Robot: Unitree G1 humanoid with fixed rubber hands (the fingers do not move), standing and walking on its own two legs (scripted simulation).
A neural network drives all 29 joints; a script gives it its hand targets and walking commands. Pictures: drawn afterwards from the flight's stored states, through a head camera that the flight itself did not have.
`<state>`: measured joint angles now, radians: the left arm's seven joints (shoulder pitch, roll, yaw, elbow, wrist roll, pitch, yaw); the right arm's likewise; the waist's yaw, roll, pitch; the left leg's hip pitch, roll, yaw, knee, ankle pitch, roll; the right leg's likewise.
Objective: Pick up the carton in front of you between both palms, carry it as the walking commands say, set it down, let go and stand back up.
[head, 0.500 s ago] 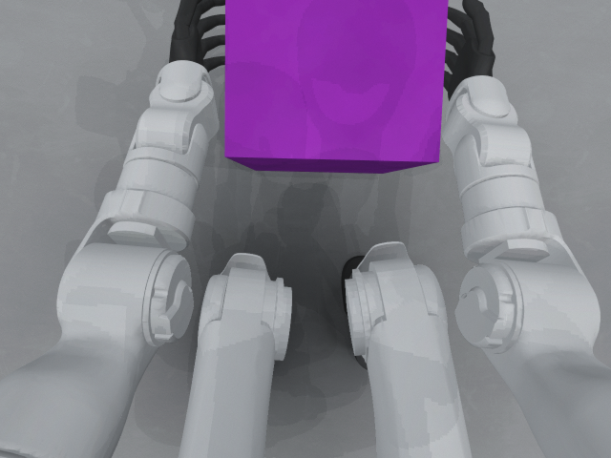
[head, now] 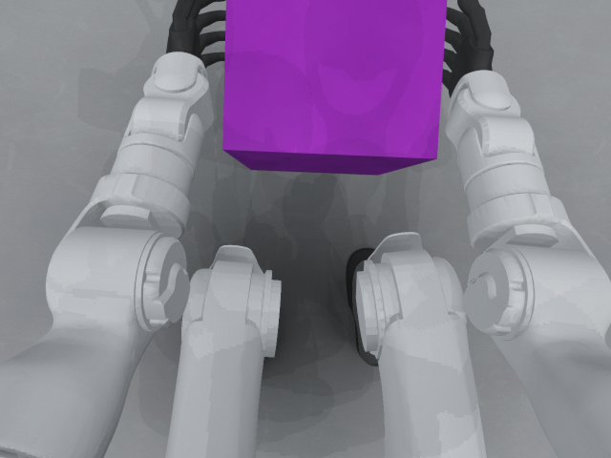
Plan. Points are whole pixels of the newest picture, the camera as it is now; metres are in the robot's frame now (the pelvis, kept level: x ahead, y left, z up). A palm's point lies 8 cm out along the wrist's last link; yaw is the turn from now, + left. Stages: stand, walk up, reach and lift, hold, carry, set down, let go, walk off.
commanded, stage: set down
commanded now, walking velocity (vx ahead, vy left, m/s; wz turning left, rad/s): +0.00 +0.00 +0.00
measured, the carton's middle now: (324, 87) +0.51 -0.05 -0.24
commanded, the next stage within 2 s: let go in 1.76 s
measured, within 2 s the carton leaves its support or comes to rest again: rests again in 0.38 s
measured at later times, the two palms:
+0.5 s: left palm (178, 66) +0.53 +0.12 -0.18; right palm (474, 83) +0.49 -0.22 -0.18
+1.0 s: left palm (124, 14) +0.54 +0.13 -0.08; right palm (557, 43) +0.50 -0.24 -0.08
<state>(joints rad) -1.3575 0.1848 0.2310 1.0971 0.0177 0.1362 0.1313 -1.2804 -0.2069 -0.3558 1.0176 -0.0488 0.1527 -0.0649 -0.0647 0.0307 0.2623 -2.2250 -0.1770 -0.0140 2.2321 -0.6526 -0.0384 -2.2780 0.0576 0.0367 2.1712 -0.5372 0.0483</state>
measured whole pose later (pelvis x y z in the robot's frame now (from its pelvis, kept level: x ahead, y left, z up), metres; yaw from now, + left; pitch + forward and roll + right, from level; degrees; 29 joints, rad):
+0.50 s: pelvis -0.01 +0.00 +0.00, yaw +0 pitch +35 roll -1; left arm -1.41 0.26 0.19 1.17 0.00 0.07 0.07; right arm -1.37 -0.28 -0.36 1.20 -0.02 0.03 -0.03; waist -0.07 0.01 0.36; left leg -2.22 -0.13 0.00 2.25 -0.63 -0.02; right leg -2.27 0.03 0.02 2.18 -0.52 0.04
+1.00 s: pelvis +0.00 -0.01 +0.04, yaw +0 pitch +40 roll +1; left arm -1.25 0.30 0.14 0.94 -0.13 0.13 0.12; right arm -1.18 -0.31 -0.21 0.92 0.17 0.09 -0.09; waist -0.06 0.02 0.15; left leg -2.15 -0.07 0.01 2.08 -0.62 -0.01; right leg -2.21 0.02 0.01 2.03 -0.51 0.00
